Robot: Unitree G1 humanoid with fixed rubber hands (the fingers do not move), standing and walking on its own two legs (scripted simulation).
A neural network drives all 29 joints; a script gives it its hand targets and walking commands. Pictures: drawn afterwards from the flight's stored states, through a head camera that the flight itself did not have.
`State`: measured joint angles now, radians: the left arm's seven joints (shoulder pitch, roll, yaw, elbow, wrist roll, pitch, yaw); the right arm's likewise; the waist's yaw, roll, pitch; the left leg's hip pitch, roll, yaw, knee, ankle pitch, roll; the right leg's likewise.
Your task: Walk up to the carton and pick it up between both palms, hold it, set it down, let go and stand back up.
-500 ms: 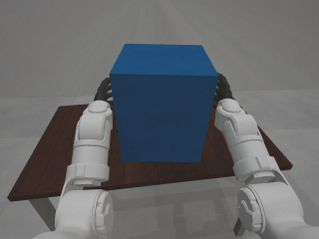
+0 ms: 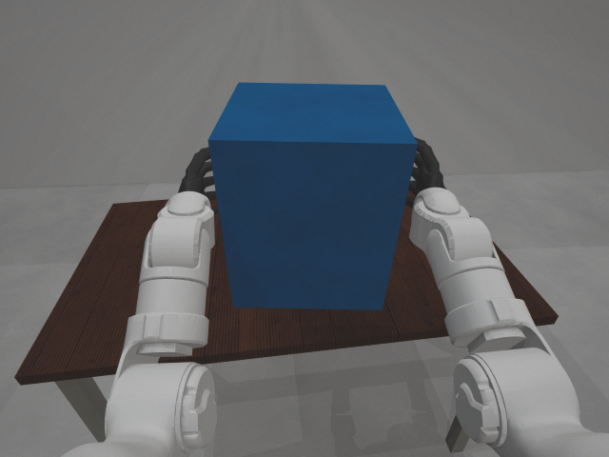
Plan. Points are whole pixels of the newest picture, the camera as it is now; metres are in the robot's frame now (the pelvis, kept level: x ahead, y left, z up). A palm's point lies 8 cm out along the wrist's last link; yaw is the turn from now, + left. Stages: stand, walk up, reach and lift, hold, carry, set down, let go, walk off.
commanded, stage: hold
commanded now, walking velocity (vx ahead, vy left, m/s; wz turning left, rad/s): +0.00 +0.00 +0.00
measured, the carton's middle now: (309, 195) +0.41 +0.01 +0.21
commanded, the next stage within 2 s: set down in 0.10 s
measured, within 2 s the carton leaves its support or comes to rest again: neither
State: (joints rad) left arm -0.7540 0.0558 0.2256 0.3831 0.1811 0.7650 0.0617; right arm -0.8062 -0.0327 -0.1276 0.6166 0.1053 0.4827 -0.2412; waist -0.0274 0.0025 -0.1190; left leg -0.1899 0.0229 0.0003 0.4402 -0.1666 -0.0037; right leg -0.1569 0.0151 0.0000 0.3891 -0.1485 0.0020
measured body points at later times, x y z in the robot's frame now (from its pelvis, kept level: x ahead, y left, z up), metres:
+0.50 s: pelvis +0.02 -0.01 +0.00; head -0.04 +0.00 +0.45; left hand +0.41 +0.16 +0.20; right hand +0.42 -0.14 +0.21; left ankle +0.05 +0.12 -0.74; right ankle +0.05 -0.12 -0.74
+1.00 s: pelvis +0.03 -0.01 +0.00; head -0.02 +0.01 +0.45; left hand +0.42 +0.16 +0.16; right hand +0.43 -0.13 +0.19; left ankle +0.05 +0.12 -0.74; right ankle +0.05 -0.12 -0.74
